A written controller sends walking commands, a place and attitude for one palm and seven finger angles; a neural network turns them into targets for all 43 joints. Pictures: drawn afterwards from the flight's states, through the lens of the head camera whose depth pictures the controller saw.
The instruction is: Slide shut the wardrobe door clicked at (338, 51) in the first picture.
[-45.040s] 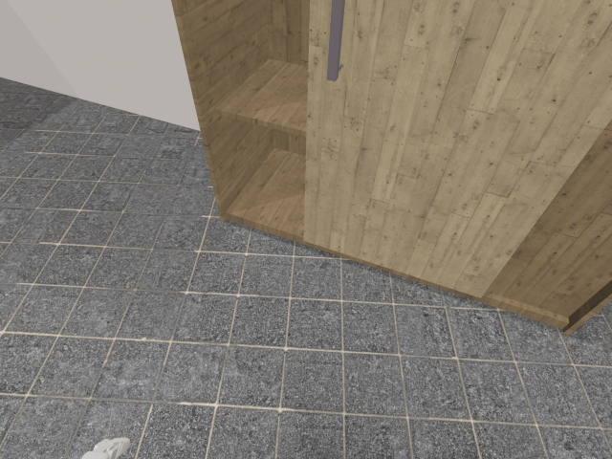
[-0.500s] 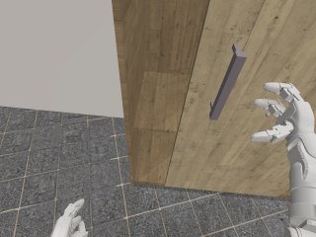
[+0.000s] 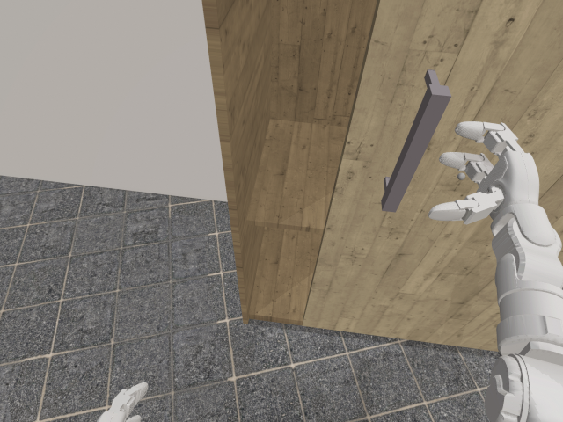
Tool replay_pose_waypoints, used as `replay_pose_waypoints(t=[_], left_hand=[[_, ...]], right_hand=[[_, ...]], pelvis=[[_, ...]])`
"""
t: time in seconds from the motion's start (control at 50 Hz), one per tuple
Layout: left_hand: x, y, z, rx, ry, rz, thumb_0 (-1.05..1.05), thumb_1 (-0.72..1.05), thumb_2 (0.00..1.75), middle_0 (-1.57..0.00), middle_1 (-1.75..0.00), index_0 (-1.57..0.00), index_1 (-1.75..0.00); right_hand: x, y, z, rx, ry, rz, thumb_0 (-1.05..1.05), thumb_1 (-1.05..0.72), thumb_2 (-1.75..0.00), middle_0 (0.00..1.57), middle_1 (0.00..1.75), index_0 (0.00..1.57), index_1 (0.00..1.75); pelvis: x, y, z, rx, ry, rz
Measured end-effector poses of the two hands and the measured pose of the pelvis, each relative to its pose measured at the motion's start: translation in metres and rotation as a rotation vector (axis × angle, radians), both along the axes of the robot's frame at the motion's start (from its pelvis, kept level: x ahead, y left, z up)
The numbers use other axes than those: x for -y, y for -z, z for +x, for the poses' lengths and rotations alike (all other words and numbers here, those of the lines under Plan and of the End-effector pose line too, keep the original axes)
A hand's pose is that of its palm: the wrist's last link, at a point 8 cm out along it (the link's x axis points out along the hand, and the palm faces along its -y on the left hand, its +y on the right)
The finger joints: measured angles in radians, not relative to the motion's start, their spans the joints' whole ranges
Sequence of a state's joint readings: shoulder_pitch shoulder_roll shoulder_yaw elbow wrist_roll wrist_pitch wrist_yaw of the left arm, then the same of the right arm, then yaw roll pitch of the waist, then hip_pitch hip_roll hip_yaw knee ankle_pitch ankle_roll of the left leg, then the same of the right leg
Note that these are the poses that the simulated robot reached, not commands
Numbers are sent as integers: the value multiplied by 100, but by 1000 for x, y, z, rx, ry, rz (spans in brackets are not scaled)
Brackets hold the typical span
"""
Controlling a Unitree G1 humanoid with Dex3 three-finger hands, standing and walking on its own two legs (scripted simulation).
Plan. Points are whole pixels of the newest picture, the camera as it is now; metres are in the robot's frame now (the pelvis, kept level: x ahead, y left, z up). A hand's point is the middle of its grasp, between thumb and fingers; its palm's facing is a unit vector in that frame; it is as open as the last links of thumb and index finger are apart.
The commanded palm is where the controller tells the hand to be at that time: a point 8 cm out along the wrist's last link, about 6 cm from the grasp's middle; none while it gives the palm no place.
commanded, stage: move the hooked fingers beside the handle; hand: right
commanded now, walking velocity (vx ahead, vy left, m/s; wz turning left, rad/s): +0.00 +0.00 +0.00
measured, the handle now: (407, 148) +0.49 -0.14 +0.14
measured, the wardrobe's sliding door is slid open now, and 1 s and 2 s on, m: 0.19 0.19 0.19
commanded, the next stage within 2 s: feel for the door with the fingertips in 0.82 s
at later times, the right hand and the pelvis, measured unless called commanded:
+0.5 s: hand (457, 184) +0.41 -0.19 +0.15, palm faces +0.05 +1.00 -0.01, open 14.0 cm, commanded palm +0.39 -0.24 +0.15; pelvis +0.00 +0.00 +0.00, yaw +0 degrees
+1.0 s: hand (452, 180) +0.42 -0.19 +0.15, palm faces +0.05 +1.00 -0.02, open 14.0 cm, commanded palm +0.40 -0.23 +0.14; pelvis +0.00 +0.01 +0.00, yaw +0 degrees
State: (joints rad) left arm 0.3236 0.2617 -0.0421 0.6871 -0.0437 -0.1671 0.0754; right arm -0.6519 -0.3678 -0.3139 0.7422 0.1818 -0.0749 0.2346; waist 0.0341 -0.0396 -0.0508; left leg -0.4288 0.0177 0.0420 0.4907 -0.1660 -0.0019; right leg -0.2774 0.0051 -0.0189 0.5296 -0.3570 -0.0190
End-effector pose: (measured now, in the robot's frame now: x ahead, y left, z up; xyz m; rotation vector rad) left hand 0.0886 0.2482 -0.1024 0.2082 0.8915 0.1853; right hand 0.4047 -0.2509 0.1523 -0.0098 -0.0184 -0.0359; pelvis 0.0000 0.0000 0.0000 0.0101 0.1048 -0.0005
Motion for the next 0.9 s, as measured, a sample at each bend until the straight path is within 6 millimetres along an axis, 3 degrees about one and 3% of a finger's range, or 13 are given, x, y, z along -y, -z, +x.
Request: replay_pose_waypoints(t=[0.22,0.44,0.62,0.9], left_hand=[[0,5,-21,-73,-37,-12,1,90,90,-20,-30,-21,-30],[5,1,1,-15,-3,-27,1,90,90,-20,-30,-21,-30],[6,-5,22,54,27,-24,1,90,90,-20,-30,-21,-30],[-4,1,2,-11,8,-9,1,90,90,-20,-30,-21,-30]], right_hand=[[-5,4,7,14,-3,-2,-1,50,-30,30,120,30,119],[-6,2,-13,28,6,-4,-1,51,-30,30,120,30,120],[-10,-1,-13,28,12,-7,-1,51,-30,30,120,30,120],[-10,4,-10,10,10,-1,-1,51,-30,30,120,30,120]], pelvis=[[3,0,5,-15,-15,2],[2,-2,4,7,-5,4],[-1,-2,-1,11,1,0],[-5,-1,-5,6,3,-2]])
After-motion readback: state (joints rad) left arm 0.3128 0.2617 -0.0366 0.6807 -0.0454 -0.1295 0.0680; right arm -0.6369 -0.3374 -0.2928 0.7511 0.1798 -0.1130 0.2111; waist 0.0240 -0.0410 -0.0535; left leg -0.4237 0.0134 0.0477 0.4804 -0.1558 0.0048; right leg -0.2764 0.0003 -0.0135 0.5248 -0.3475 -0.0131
